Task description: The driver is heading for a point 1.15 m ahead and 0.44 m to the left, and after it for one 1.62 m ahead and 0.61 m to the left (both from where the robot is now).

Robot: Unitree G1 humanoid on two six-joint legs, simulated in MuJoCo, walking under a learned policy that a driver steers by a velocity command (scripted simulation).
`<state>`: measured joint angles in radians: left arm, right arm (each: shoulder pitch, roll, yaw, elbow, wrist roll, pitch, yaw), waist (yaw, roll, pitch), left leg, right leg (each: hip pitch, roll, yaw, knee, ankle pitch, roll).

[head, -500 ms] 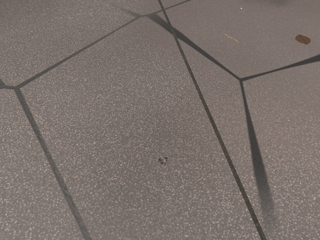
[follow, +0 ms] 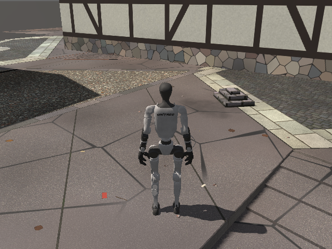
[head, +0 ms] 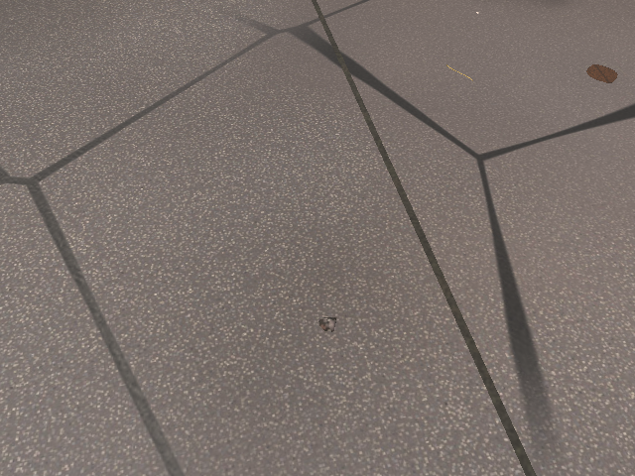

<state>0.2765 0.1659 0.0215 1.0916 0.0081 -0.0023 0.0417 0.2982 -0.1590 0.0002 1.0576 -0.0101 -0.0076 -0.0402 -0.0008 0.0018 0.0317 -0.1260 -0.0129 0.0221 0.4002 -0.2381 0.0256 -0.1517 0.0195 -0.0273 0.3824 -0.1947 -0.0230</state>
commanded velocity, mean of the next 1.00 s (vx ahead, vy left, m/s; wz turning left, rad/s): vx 0.33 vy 0.00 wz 0.12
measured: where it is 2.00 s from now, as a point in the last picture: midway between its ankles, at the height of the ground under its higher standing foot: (266, 360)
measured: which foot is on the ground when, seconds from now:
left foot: down 0.00-0.40, up 0.42-0.84, down 0.86-1.00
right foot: down 0.00-0.88, up 0.90-1.00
